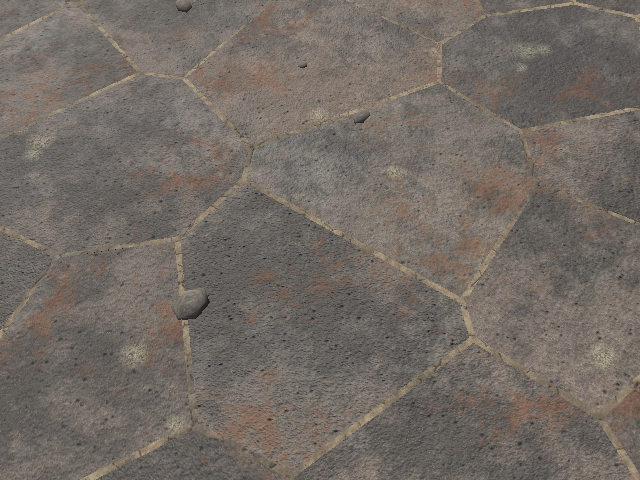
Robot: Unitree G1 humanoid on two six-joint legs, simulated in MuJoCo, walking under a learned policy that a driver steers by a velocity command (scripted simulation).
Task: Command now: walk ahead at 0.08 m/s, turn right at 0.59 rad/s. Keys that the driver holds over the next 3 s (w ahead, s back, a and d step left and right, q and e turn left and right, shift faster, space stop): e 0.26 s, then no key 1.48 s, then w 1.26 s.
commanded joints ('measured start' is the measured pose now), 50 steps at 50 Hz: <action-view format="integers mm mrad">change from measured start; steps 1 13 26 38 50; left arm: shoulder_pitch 19 38 7 -101 -38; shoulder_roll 159 182 108 101 95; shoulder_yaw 40 54 16 -39 -56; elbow -69 -84 -47 35 185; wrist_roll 1 13 1 -2 -4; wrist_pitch -2 29 55 8 -7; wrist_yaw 6 -1 -4 27 39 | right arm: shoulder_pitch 76 20 59 117 121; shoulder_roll -90 -103 -129 -101 -92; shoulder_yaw -24 -9 3 15 19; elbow -38 -98 -80 27 186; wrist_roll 0 39 18 24 22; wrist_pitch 16 -8 -30 -17 -13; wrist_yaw -6 -22 -9 3 5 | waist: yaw -21 1 -19 -67 -44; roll -91 -148 113 -121 -40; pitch -178 -153 -119 -109 -35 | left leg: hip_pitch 31 200 521 447 467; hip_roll -15 -128 114 -29 -7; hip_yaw -7 -34 -140 -43 -59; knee -39 -399 -733 -724 -752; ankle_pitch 39 -72 676 177 247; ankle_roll -8 43 245 84 72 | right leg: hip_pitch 109 160 -121 218 149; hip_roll -273 -249 -11 -288 -214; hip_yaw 310 519 113 200 159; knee -134 -71 541 -96 -149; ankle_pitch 157 154 -332 149 -64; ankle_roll -110 -82 183 39 66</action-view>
